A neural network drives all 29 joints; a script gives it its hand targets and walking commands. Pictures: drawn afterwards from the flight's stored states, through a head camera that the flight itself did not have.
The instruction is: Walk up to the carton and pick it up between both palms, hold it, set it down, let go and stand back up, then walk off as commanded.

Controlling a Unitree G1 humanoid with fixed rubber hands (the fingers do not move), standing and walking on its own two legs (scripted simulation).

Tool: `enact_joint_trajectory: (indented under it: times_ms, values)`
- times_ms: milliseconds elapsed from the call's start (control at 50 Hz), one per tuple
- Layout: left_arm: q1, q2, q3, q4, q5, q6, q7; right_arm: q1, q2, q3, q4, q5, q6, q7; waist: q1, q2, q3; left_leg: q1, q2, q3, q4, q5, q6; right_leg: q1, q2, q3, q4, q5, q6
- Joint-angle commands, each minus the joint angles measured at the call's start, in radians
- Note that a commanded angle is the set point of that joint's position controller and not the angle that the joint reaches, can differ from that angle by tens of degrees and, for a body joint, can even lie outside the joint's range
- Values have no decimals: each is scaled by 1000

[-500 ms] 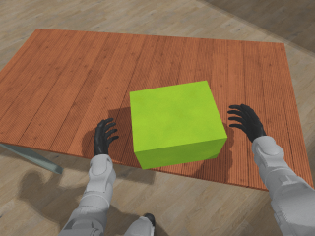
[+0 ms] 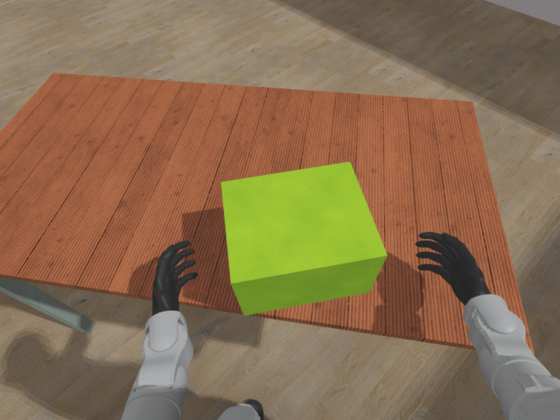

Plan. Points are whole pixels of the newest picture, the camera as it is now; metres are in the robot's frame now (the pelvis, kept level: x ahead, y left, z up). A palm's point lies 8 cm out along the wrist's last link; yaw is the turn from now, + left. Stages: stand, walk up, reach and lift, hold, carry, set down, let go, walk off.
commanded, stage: set down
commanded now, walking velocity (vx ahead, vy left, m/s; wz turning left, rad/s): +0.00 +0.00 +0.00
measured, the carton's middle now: (297, 238) +0.39 +0.05 -0.04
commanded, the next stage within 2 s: none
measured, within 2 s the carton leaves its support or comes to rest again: neither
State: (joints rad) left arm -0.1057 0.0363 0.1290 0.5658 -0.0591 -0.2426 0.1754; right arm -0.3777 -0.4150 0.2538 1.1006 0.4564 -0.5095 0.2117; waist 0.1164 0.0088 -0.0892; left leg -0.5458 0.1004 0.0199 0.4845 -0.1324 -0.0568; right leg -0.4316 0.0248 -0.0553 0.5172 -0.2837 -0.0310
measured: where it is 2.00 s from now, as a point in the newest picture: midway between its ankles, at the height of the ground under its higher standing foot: outside the picture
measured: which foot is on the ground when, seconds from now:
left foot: down 0.00-1.00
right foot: down 0.00-1.00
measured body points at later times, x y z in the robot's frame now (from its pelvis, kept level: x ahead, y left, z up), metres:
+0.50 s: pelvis +0.01 +0.00 +0.01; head +0.03 +0.01 +0.46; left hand +0.22 +0.22 +0.00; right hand +0.28 -0.23 -0.01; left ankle +0.05 +0.16 -0.73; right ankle -0.02 -0.10 -0.73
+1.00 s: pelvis +0.01 +0.01 +0.01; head +0.02 +0.02 +0.46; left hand +0.21 +0.22 -0.02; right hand +0.22 -0.24 -0.03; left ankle +0.05 +0.16 -0.73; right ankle -0.02 -0.10 -0.73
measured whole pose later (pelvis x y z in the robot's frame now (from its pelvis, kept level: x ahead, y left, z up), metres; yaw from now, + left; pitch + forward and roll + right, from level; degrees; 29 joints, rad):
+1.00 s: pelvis +0.01 +0.01 +0.01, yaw -3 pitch +1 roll +0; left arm 0.27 0.02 0.08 0.28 0.03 -0.10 0.18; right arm 0.10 -0.44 0.20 0.75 0.39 -0.43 0.23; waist 0.05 -0.03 -0.01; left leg -0.26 0.09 0.09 0.39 -0.14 -0.05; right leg -0.17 0.01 0.01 0.43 -0.28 -0.02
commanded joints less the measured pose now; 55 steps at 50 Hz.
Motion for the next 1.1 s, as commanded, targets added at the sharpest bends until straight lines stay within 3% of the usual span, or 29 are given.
enact_joint_trajectory:
  times_ms: [0, 240, 420, 540, 600, 840, 1080]
  values:
    - [-101, 53, 3, -187, 15, -33, 5, -191, -156, -53, -133, 9, -46, 3, -12, -59, -347, 361, -78, -1, 18, 247, 49, 44, 21, 48, -94, 226, 10]
    - [79, 20, -15, -337, 49, -4, 17, 0, -177, -88, -251, 1, -46, 17, -32, -88, -238, 439, -85, -4, -20, 233, 57, 66, 18, 58, -134, 224, 0]
    - [200, 8, -29, -448, 70, 27, 31, 126, -188, -100, -338, 8, -33, 34, -35, -75, -173, 481, -87, 1, -44, 209, 58, 62, 10, 71, -160, 198, -11]
    - [232, 7, -36, -465, 71, 44, 38, 178, -188, -106, -377, 0, -15, 41, -29, -84, -121, 487, -85, 8, -58, 155, 60, 49, 2, 87, -176, 147, -13]
    - [240, 3, -44, -461, 71, 55, 38, 204, -191, -115, -377, -12, -3, 42, -43, -88, -100, 494, -85, 8, -62, 137, 60, 50, 0, 93, -182, 130, -15]
    - [289, 10, -40, -444, 91, 90, 21, 319, -194, -114, -415, -50, 30, 27, -61, -87, -57, 552, -92, 17, -59, 208, 50, 68, 10, 115, -194, 155, -23]
    - [292, 49, -33, -401, 74, 112, 1, 365, -170, -138, -467, -87, 59, 11, -50, -76, -34, 553, -93, 34, -70, 167, 49, 52, 10, 114, -214, 95, -36]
